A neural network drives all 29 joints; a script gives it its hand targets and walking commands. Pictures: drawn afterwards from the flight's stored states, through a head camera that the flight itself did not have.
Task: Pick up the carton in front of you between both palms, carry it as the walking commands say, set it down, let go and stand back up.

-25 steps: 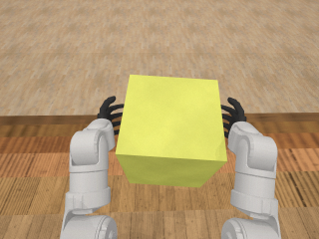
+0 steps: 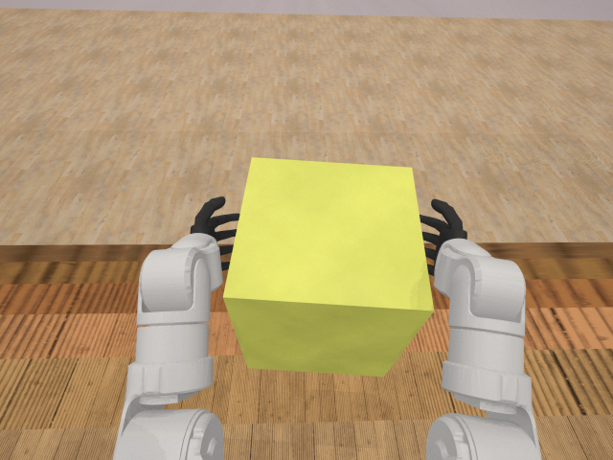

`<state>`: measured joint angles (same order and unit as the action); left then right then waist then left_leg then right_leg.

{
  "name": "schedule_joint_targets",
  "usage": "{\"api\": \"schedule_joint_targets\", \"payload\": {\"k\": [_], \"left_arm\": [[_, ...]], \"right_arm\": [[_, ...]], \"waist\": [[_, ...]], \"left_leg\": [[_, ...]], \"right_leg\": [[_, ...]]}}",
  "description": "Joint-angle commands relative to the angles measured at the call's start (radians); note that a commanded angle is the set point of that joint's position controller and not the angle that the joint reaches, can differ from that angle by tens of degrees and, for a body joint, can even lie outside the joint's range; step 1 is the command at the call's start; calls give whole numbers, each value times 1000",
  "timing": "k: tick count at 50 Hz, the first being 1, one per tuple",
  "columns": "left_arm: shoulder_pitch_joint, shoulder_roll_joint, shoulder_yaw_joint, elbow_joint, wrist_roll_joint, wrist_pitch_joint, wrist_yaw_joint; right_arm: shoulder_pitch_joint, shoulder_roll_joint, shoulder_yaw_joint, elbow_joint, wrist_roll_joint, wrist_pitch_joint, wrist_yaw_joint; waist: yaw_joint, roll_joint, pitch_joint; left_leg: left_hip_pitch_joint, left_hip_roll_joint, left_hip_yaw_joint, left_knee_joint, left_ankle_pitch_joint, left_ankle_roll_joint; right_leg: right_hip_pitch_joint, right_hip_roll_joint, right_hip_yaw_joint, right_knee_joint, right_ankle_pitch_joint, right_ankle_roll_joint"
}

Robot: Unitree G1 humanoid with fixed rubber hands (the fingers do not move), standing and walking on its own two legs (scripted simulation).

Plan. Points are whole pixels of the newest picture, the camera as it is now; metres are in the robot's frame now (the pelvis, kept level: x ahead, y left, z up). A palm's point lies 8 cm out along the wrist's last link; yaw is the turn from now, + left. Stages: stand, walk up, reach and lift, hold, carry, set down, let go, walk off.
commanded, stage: carry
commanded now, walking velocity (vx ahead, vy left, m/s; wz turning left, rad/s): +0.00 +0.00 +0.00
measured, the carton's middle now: (323, 276) +0.35 +0.00 +0.05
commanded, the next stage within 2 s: none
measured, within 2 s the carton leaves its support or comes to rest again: neither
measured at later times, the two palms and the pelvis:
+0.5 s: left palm (201, 255) +0.32 +0.15 +0.12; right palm (447, 261) +0.32 -0.15 +0.13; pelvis -0.01 +0.01 +0.00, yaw +0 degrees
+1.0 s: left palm (236, 227) +0.38 +0.12 +0.10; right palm (451, 232) +0.40 -0.18 +0.10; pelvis +0.06 -0.02 -0.01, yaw +0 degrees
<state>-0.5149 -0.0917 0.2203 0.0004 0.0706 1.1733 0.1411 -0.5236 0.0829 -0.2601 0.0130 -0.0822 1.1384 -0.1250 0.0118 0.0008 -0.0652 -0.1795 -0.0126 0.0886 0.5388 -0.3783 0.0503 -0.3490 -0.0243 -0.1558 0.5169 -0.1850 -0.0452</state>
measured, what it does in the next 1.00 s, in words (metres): lifts its left foot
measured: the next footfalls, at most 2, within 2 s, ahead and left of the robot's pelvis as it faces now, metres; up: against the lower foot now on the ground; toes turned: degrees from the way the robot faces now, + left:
left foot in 1.36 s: +0.30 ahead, +0.07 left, +0.00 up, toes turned +2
right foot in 1.94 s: +0.60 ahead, -0.15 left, -0.18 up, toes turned -4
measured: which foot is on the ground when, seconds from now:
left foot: down 0.00-0.94, up 0.96-1.00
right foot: down 0.00-1.00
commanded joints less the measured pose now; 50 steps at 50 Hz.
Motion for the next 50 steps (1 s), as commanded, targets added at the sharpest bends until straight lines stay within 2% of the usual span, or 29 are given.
{"api": "schedule_joint_targets", "payload": {"k": [1,31,32,34,35,36,37,38,39,41,43,44,45,46,47,48,49,50], "left_arm": [[-641,-853,-610,-72,-277,-30,-94],[-643,-854,-606,-66,-275,-28,-97],[-643,-854,-606,-64,-278,-29,-97],[-652,-857,-608,-63,-279,-30,-96],[-658,-855,-605,-59,-274,-29,-95],[-667,-850,-600,-54,-269,-30,-93],[-671,-843,-593,-52,-264,-31,-92],[-653,-835,-583,-35,-258,-30,-89],[-639,-830,-577,-27,-253,-30,-87],[-640,-825,-569,-30,-250,-32,-85],[-630,-827,-567,-32,-252,-36,-86],[-618,-824,-561,-29,-250,-38,-86],[-597,-818,-555,-20,-246,-39,-85],[-570,-812,-551,-11,-240,-39,-85],[-518,-784,-537,9,-221,-40,-82],[-526,-781,-535,-2,-217,-45,-78],[-555,-810,-555,-33,-234,-47,-83],[-597,-847,-587,-74,-263,-54,-93]], "right_arm": [[-588,867,620,-32,284,15,97],[-600,873,627,-38,295,14,100],[-600,874,626,-39,296,13,100],[-602,872,623,-33,296,13,99],[-598,870,622,-27,293,14,98],[-604,866,621,-24,293,14,97],[-613,862,621,-22,291,14,96],[-617,858,622,-21,292,14,95],[-615,856,626,-21,293,13,94],[-629,863,642,-28,308,8,95],[-633,883,660,-40,322,1,95],[-638,891,665,-43,327,0,96],[-643,893,668,-41,330,-1,96],[-621,894,669,-28,334,-1,94],[-610,891,667,-29,336,1,92],[-611,895,660,-36,328,-1,95],[-623,903,658,-41,315,-6,94],[-614,913,651,-41,313,-10,94]], "waist": [[-2,6,-295],[-9,6,-316],[-8,10,-321],[-14,33,-291],[-30,51,-246],[-47,90,-184],[-58,127,-120],[-61,142,-102],[-67,140,-111],[-74,128,-173],[-68,129,-221],[-48,120,-235],[-6,98,-260],[43,46,-318],[71,-159,-363],[60,-319,-365],[44,-200,-355],[39,-88,-331]], "left_leg": [[-21,137,-115,-88,302,14],[-13,141,-114,-72,348,14],[-12,134,-110,-80,281,19],[-25,133,-141,-109,-16,59],[-27,157,-197,-152,-168,90],[-15,201,-279,-213,-257,121],[13,256,-359,-251,-239,153],[59,300,-412,-242,-134,188],[125,320,-424,-220,36,207],[243,315,-368,-138,367,202],[241,281,-289,-78,476,169],[185,256,-234,-37,506,145],[76,213,-140,44,554,103],[-78,169,-60,205,543,51],[-310,51,24,490,266,-18],[-562,-54,-37,634,-180,-23],[-594,5,-112,751,-203,-2],[-618,25,-117,777,-168,8]], "right_leg": [[211,-114,140,-34,200,-21],[207,-114,135,-26,216,-19],[204,-106,130,-27,151,-22],[141,-73,108,0,-154,-33],[62,-53,94,36,-270,-27],[-38,-18,53,106,-286,-15],[-144,16,11,176,-245,-4],[-224,12,33,237,-234,-7],[-296,5,55,268,-251,-12],[-343,11,62,285,-264,-19],[-268,39,39,230,-243,-21],[-166,62,18,166,-211,-25],[29,88,-10,47,-134,-34],[298,47,63,-37,-42,-61],[485,-193,457,-151,17,-135],[617,-336,766,-187,182,-240],[580,-341,731,-140,141,-266],[527,-316,652,-117,133,-252]]}}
